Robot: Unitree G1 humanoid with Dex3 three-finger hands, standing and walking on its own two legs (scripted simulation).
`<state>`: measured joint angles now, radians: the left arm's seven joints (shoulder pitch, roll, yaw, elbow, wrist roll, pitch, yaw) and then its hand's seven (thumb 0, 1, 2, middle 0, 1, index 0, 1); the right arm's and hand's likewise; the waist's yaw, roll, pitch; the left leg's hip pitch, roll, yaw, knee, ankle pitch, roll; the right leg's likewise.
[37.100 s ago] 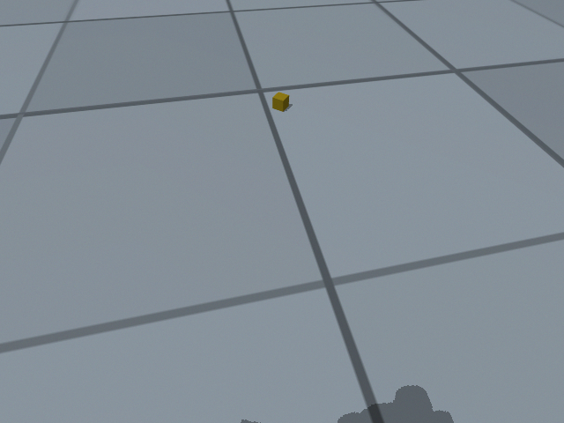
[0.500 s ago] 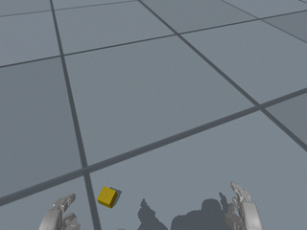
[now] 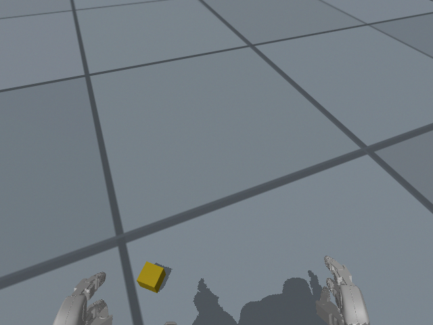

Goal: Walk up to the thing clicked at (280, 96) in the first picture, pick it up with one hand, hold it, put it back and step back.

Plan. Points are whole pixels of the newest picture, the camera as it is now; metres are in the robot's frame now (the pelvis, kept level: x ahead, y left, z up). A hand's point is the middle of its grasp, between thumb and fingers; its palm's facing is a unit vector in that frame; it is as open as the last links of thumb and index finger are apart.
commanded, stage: home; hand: left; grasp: from above
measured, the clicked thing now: (151, 277) +0.43 +0.23 -0.67
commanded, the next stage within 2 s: stand in 0.48 s
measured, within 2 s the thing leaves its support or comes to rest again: neither
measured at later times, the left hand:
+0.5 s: hand (108, 322) +0.16 +0.18 -0.04, palm faces +0.04 -0.98 -0.20, open 7.4 cm
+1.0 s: hand out of the picture +0.06 +0.25 -0.11, palm faces +0.03 -0.94 -0.33, open 7.4 cm
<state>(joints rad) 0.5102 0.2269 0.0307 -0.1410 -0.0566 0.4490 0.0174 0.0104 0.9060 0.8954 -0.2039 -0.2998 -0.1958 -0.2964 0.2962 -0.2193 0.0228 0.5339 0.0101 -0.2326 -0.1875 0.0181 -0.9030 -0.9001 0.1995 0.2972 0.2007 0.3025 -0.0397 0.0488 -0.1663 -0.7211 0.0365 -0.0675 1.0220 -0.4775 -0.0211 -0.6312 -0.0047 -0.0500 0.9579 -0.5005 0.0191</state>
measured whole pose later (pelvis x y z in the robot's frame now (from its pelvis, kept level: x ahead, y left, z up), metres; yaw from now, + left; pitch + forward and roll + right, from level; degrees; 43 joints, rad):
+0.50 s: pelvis +0.00 +0.00 +0.00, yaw +0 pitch +10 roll -3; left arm 0.51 0.23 0.03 -0.14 -0.06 0.45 0.02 0.01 0.91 0.90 -0.20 -0.30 -0.20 -0.30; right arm 0.30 -0.22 0.02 0.53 0.01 -0.23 -0.18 0.02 -0.90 -0.90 0.20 0.30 0.20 0.30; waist -0.04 0.05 -0.17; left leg -0.72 0.04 -0.06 1.02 -0.48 -0.02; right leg -0.63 0.00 -0.05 0.96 -0.50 0.02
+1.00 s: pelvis +0.00 +0.01 +0.05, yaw +0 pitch -2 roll -1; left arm 0.24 0.30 0.04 0.89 0.04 0.03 0.03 0.01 0.91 0.90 -0.21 -0.30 -0.20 -0.30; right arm 0.19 -0.29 -0.06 0.97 -0.04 -0.01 -0.02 0.01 -0.91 -0.90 0.20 0.30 0.20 0.30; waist 0.02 0.00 0.06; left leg -0.30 -0.01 -0.02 0.64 -0.31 0.01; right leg -0.23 -0.05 -0.02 0.60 -0.34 0.04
